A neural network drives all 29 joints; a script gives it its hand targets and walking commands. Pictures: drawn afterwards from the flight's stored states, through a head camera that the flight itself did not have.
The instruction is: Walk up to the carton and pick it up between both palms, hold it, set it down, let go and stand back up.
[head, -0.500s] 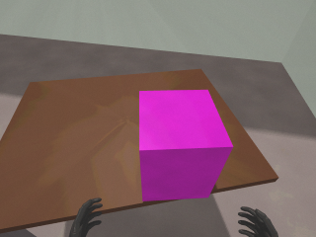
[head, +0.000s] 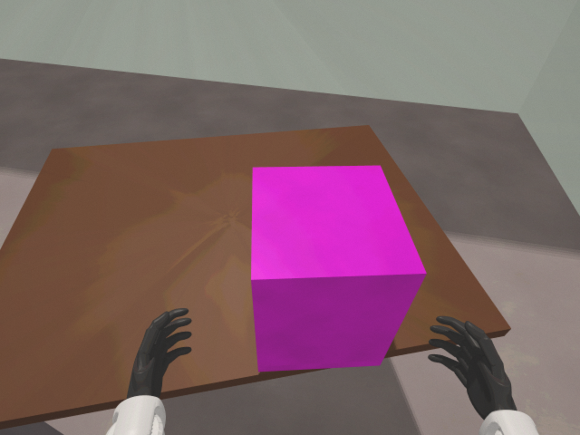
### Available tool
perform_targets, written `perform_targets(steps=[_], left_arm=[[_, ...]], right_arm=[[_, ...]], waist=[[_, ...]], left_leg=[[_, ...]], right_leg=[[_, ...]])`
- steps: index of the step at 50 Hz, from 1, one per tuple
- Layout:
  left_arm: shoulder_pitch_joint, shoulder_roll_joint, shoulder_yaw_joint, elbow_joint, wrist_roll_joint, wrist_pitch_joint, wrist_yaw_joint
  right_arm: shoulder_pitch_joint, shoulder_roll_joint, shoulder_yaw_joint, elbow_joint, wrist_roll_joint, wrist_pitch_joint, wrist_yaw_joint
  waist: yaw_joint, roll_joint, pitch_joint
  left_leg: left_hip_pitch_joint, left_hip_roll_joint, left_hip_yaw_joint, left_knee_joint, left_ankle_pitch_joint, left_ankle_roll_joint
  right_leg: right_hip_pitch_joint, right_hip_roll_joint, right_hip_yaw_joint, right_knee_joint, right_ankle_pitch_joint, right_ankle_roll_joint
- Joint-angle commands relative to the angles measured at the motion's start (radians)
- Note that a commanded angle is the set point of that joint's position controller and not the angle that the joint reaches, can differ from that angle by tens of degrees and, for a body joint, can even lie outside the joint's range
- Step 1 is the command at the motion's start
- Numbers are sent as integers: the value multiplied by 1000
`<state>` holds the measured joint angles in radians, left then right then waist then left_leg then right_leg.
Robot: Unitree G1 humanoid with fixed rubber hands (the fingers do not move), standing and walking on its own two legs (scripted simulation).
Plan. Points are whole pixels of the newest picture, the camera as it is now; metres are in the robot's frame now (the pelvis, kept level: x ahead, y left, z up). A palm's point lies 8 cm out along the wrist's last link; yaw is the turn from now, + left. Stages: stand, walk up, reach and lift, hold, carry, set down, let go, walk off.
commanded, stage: reach and lift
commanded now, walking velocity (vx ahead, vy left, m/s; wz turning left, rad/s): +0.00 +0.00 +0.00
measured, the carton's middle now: (318, 269) +0.38 +0.00 +0.03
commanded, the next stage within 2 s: none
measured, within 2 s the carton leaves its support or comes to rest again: neither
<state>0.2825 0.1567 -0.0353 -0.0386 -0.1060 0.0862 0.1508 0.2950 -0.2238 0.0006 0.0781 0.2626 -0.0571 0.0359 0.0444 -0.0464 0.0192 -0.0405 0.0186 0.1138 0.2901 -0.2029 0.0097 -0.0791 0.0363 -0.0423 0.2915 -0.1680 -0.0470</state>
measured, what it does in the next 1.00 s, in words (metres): stands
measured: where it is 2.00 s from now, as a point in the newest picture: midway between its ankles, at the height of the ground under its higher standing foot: outside the picture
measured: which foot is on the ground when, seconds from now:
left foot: down 0.00-1.00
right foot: down 0.00-1.00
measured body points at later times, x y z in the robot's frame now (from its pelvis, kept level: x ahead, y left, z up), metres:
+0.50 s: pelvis -0.01 +0.00 +0.00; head -0.01 +0.01 +0.45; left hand +0.28 +0.22 +0.10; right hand +0.29 -0.21 +0.09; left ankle -0.03 +0.10 -0.75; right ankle +0.00 -0.09 -0.75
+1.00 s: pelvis -0.01 -0.01 +0.00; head -0.01 +0.01 +0.45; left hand +0.34 +0.22 +0.15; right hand +0.36 -0.21 +0.15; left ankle -0.03 +0.10 -0.75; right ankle +0.00 -0.09 -0.75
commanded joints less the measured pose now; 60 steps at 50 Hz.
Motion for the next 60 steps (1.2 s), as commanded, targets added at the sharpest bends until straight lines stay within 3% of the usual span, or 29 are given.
perform_targets(steps=[1,3,11,13,22,30,34,41,48,53,55,60], left_arm=[[-105,57,61,-269,4,66,-16],[-132,60,78,-296,-1,112,-23],[-265,64,121,-390,-32,267,-43],[-302,72,141,-371,-36,296,-47],[-509,87,192,-337,-39,416,-56],[-652,111,235,-321,-28,512,-60],[-756,125,249,-276,-26,554,-52],[-848,157,271,-261,-9,620,-59],[-989,201,280,-181,-29,637,-58],[-1106,218,266,-103,-37,639,-46],[-1116,222,265,-79,-35,646,-46],[-1224,241,258,-2,-34,643,-43]], right_arm=[[-93,-130,-48,-208,26,26,-25],[-136,-139,-47,-242,38,57,-38],[-276,-169,-70,-302,55,166,-66],[-327,-179,-76,-306,51,187,-68],[-545,-220,-80,-224,74,286,-70],[-734,-243,-52,-187,121,341,-85],[-838,-265,-61,-118,123,377,-91],[-951,-296,-33,-49,167,408,-111],[-1106,-330,-31,31,182,425,-111],[-1220,-361,-30,139,194,427,-92],[-1245,-373,-25,171,203,426,-88],[-1348,-391,-16,281,212,425,-72]], waist=[[-5,27,-97],[6,40,-107],[-12,52,-134],[-7,26,-147],[-26,20,-193],[-32,7,-292],[-32,8,-293],[-45,29,-359],[-48,9,-395],[-49,34,-435],[-47,34,-454],[-51,34,-484]], left_leg=[[32,-7,-92,-17,283,-23],[36,-10,-90,-13,303,-25],[53,5,-85,-17,276,-28],[40,3,-80,-21,264,-20],[13,11,-83,-48,166,-5],[0,-3,-77,-28,192,11],[-27,1,-78,-39,151,15],[-12,-11,-79,-8,246,6],[-37,-9,-84,0,228,11],[-29,-3,-95,17,234,-1],[-20,-3,-100,25,286,-3],[-31,-4,-104,37,293,-5]], right_leg=[[21,-30,126,-39,240,5],[11,-27,123,-37,259,9],[-45,-23,110,-44,203,9],[-43,-24,111,-41,206,18],[-43,-24,111,-46,128,23],[26,-23,119,-15,239,44],[9,-25,117,-15,194,40],[63,-22,116,14,354,59],[70,-21,113,28,375,69],[43,-16,103,30,348,61],[52,-11,98,37,408,62],[38,-9,93,39,417,64]])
